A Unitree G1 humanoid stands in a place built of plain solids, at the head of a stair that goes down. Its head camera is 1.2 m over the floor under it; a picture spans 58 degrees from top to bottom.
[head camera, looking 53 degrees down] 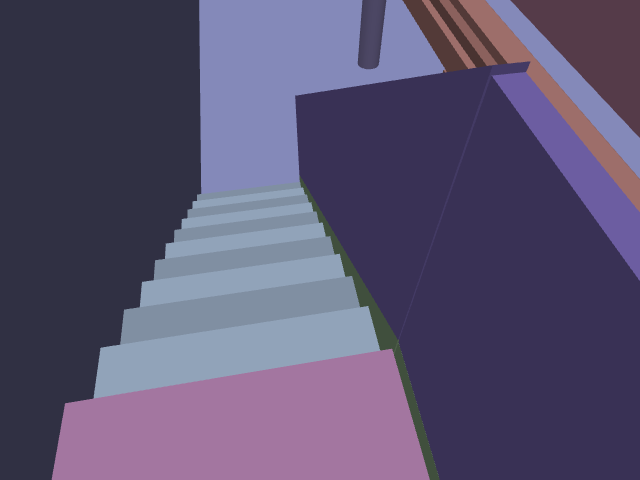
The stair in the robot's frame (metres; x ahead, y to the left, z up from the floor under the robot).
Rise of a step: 0.16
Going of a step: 0.23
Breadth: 0.92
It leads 10 degrees to the left of straight ahead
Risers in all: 11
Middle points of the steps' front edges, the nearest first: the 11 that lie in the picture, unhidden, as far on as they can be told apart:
0.43 0.24 0.00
0.66 0.28 -0.16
0.88 0.32 -0.32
1.11 0.36 -0.48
1.33 0.40 -0.64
1.56 0.43 -0.80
1.78 0.47 -0.96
2.01 0.51 -1.11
2.23 0.55 -1.27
2.46 0.59 -1.43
2.68 0.63 -1.59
